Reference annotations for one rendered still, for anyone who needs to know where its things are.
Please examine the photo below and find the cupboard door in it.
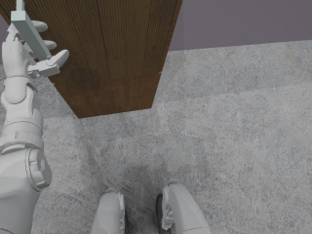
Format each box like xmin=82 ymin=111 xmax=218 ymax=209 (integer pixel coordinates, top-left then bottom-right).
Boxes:
xmin=0 ymin=0 xmax=178 ymax=86

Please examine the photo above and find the right robot thigh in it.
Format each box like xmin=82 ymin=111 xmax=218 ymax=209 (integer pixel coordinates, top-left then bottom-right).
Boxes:
xmin=162 ymin=183 xmax=213 ymax=234

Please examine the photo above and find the robot left hand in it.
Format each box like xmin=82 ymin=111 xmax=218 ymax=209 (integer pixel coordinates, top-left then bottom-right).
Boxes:
xmin=2 ymin=20 xmax=69 ymax=83

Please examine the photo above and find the left robot upper arm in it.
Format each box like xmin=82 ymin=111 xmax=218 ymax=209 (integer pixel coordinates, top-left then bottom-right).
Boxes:
xmin=0 ymin=148 xmax=53 ymax=234

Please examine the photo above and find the right robot foot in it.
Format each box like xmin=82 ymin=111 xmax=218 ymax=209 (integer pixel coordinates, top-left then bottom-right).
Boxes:
xmin=156 ymin=193 xmax=172 ymax=234

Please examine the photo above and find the robot left forearm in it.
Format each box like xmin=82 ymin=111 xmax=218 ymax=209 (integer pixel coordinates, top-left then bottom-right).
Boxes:
xmin=0 ymin=76 xmax=44 ymax=156

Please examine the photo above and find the handle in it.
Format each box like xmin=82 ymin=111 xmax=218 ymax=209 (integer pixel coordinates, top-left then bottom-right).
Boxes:
xmin=11 ymin=0 xmax=52 ymax=61

